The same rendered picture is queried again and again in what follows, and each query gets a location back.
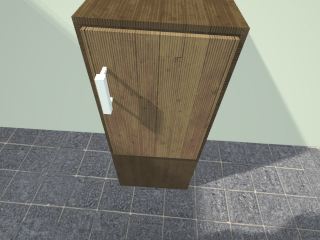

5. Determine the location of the handle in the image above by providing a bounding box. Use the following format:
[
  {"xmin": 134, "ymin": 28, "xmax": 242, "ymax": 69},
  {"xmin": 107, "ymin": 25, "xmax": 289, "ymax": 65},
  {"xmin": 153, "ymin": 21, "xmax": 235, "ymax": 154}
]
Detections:
[{"xmin": 94, "ymin": 66, "xmax": 113, "ymax": 115}]

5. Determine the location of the cupboard door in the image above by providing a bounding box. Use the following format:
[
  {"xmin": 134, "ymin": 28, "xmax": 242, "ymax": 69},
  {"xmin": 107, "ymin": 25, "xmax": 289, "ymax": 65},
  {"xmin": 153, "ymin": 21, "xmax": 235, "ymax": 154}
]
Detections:
[{"xmin": 80, "ymin": 26, "xmax": 240, "ymax": 160}]

